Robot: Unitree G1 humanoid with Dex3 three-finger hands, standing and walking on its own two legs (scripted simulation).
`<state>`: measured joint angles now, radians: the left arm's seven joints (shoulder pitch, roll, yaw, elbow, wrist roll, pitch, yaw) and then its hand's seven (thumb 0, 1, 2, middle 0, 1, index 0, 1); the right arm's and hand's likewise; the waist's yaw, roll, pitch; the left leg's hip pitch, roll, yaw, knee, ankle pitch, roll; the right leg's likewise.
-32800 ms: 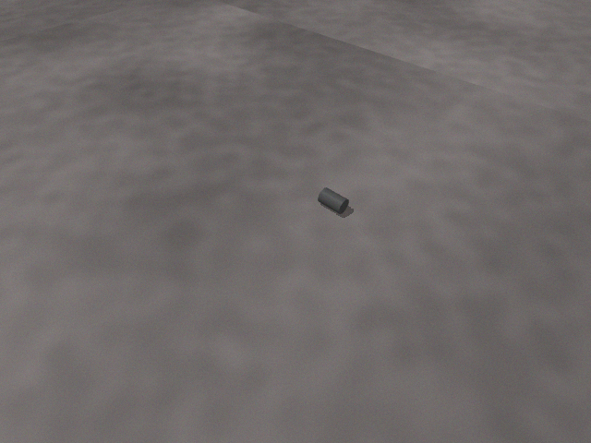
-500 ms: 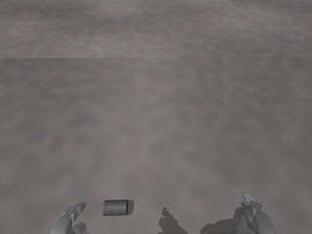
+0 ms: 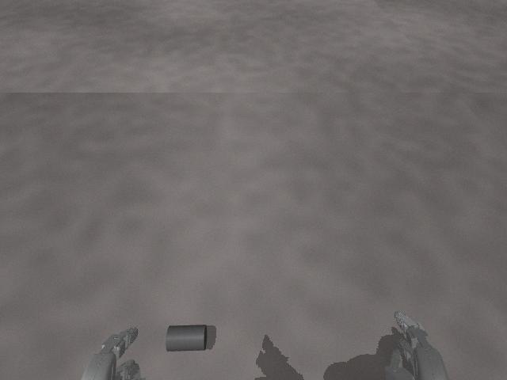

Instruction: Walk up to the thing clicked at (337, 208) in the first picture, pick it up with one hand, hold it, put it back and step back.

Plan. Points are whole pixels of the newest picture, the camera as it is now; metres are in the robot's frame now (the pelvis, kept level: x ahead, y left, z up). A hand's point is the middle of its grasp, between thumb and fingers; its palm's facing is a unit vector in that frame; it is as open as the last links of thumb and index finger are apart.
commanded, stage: home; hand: left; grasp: from above
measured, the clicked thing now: (187, 337) +0.42 +0.24 -0.67
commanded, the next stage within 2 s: stand in 0.16 s
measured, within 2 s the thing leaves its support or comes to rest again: neither
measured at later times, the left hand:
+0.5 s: hand out of the picture +0.12 +0.24 -0.10, palm faces +0.03 -0.94 -0.34, open 7.4 cm
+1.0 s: hand out of the picture +0.02 +0.24 -0.10, palm faces +0.03 -0.94 -0.34, open 7.4 cm
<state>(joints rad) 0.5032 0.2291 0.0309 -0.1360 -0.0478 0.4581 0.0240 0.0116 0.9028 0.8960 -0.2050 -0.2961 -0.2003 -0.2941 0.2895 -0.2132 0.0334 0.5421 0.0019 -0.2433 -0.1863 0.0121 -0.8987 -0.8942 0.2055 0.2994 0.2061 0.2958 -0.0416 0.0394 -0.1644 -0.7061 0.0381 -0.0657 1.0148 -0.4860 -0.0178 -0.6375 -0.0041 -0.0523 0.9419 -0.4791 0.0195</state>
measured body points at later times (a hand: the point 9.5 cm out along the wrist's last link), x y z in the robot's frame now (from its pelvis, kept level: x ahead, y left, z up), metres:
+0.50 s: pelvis -0.01 +0.01 +0.03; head +0.01 +0.02 +0.48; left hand +0.12 +0.28 -0.08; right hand +0.12 -0.27 -0.08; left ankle +0.01 +0.13 -0.68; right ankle -0.01 -0.14 -0.68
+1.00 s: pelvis -0.01 +0.00 +0.06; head -0.01 +0.00 +0.51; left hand +0.02 +0.29 -0.08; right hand +0.06 -0.27 -0.08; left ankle +0.01 +0.13 -0.68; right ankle -0.01 -0.14 -0.68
